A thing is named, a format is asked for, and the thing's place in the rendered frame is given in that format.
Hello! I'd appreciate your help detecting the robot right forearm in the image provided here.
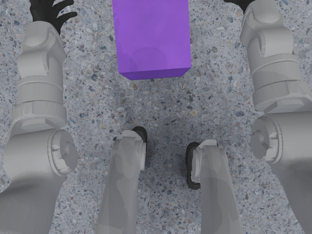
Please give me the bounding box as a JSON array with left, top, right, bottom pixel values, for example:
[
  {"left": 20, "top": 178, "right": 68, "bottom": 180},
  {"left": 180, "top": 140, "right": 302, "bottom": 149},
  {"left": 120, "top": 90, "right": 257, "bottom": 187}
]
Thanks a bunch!
[{"left": 239, "top": 0, "right": 312, "bottom": 114}]

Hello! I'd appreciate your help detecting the robot right upper arm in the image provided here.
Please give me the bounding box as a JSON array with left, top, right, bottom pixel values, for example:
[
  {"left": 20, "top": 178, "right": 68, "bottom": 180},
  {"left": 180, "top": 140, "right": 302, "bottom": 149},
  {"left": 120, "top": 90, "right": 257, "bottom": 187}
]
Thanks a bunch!
[{"left": 250, "top": 111, "right": 312, "bottom": 234}]

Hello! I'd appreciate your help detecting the robot left hand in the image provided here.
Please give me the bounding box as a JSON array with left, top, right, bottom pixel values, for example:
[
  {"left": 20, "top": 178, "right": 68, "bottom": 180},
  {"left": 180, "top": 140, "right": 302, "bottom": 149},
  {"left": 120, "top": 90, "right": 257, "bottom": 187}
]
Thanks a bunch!
[{"left": 30, "top": 0, "right": 78, "bottom": 35}]

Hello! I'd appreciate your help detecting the robot left thigh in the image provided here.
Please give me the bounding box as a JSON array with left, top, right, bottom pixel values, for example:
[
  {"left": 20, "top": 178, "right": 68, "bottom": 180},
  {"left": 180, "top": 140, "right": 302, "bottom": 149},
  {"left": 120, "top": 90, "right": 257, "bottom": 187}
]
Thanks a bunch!
[{"left": 94, "top": 136, "right": 146, "bottom": 234}]

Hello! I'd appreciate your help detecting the robot left upper arm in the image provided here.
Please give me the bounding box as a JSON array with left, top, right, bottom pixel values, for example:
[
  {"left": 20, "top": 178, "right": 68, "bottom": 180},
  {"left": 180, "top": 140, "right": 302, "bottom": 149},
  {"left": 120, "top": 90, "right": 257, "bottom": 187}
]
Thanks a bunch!
[{"left": 0, "top": 128, "right": 78, "bottom": 234}]

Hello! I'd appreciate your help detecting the right robot shin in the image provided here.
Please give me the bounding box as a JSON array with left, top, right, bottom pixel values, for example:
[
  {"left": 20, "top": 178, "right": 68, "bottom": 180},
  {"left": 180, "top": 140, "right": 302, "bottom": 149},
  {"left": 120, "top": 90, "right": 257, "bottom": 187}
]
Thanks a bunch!
[{"left": 191, "top": 139, "right": 228, "bottom": 183}]

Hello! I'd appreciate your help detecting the carton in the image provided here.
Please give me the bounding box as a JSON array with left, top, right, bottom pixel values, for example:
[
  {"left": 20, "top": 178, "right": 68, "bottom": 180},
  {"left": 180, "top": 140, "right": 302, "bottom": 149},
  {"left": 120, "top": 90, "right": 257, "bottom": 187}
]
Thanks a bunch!
[{"left": 112, "top": 0, "right": 192, "bottom": 80}]

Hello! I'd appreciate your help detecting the robot left forearm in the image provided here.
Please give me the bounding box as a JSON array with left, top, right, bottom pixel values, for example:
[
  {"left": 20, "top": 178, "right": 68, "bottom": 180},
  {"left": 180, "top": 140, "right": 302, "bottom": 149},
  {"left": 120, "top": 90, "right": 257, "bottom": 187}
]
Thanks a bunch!
[{"left": 2, "top": 21, "right": 67, "bottom": 175}]

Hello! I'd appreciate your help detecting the robot right hand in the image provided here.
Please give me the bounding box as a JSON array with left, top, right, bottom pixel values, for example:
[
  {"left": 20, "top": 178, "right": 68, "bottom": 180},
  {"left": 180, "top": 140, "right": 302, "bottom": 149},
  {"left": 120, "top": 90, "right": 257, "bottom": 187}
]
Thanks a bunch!
[{"left": 224, "top": 0, "right": 255, "bottom": 14}]

